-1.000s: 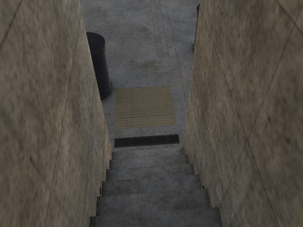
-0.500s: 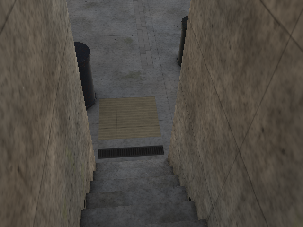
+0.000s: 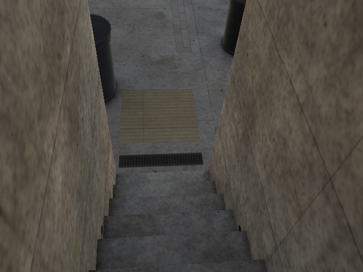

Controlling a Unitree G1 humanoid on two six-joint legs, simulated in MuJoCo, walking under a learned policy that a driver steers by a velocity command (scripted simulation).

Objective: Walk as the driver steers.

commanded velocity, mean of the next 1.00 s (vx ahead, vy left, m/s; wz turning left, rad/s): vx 0.49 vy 0.00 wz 0.00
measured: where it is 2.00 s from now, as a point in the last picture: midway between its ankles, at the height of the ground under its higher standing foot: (171, 219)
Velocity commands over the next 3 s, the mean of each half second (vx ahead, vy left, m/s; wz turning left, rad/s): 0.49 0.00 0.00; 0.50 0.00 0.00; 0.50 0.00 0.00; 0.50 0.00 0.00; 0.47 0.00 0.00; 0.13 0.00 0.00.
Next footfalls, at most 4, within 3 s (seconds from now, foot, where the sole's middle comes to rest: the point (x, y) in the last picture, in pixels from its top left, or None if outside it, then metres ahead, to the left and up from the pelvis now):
0.36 right None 0.26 -0.09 -1.02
0.80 left None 0.50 0.12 -1.22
1.32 right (189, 254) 0.75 -0.12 -1.43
1.76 left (151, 229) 0.98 0.10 -1.63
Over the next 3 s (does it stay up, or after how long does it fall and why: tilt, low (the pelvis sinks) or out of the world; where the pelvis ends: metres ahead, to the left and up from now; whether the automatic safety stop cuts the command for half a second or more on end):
stays up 1.53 -0.01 -1.37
